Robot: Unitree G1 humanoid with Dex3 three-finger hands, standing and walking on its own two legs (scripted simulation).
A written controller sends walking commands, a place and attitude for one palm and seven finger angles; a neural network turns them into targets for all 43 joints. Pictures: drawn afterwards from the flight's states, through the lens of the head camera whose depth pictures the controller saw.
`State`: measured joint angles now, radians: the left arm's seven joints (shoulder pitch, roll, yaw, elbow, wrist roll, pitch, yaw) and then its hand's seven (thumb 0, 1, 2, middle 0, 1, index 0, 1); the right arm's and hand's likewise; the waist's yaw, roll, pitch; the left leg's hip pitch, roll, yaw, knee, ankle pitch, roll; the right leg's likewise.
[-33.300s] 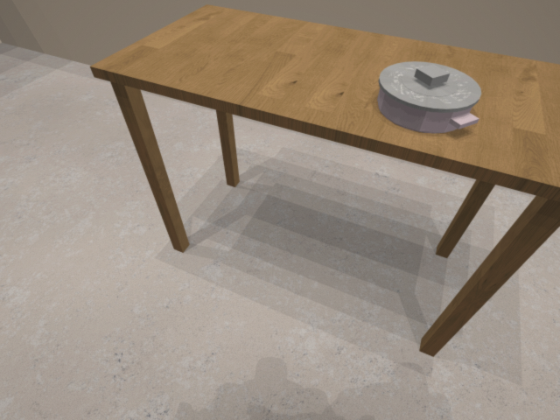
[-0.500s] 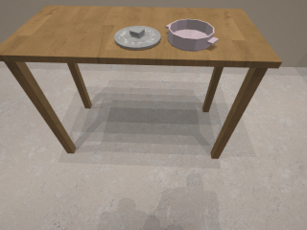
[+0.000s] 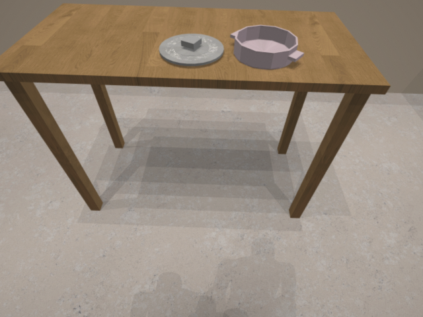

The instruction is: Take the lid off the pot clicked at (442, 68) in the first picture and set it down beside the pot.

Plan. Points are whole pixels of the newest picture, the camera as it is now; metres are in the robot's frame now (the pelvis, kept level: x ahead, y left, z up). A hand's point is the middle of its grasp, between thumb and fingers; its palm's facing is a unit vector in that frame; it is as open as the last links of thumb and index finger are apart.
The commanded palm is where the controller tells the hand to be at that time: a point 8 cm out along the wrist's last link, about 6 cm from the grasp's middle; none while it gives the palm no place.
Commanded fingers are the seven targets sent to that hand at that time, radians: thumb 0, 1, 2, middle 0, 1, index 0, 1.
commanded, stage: let the arm hang, fingers relaxed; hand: left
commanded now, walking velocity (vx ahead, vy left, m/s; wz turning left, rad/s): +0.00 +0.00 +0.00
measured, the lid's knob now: (191, 42) +0.88 +0.09 +0.10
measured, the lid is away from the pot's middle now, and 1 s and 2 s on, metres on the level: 0.24 0.24 0.24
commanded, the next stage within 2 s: look to check the result in 0.88 s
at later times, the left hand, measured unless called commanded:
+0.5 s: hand out of the picture -0.01 +0.15 -0.18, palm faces +0.01 -0.99 -0.15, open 7.4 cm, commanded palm none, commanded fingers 0.00 0.90 0.90 -0.20 -0.30 -0.20 -0.30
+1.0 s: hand out of the picture -0.02 +0.16 -0.18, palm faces +0.01 -0.99 -0.15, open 7.4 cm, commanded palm none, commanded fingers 0.00 0.90 0.90 -0.20 -0.30 -0.20 -0.30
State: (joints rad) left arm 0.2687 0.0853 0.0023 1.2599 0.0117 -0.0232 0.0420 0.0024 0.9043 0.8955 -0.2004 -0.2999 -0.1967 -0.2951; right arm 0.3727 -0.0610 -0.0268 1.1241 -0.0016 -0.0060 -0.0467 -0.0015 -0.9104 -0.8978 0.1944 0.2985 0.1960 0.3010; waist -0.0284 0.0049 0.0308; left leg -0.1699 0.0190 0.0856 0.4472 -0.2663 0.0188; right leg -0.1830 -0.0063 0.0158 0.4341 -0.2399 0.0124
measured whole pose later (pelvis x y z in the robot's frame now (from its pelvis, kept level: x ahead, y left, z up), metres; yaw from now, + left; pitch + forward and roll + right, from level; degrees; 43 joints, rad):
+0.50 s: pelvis +0.01 +0.00 +0.00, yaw +0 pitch -1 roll +0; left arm 0.27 0.10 0.01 1.24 0.01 -0.02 0.04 0.00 0.90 0.90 -0.20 -0.30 -0.20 -0.30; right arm 0.34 -0.08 -0.03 1.12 0.00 -0.01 -0.05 0.00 -0.91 -0.90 0.19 0.30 0.20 0.30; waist -0.02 0.01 0.04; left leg -0.14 0.01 0.09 0.43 -0.28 0.02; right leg -0.16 -0.01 0.02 0.43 -0.25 0.02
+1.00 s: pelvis +0.01 +0.01 +0.00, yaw +0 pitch -1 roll +0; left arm 0.27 0.10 0.01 1.23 0.01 -0.02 0.04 0.00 0.90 0.90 -0.20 -0.30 -0.20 -0.30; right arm 0.34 -0.08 -0.03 1.13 0.00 -0.01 -0.05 0.00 -0.91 -0.90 0.19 0.30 0.20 0.30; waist -0.03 0.01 0.05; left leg -0.14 0.01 0.09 0.43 -0.27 0.03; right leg -0.16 -0.01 0.02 0.42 -0.24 0.02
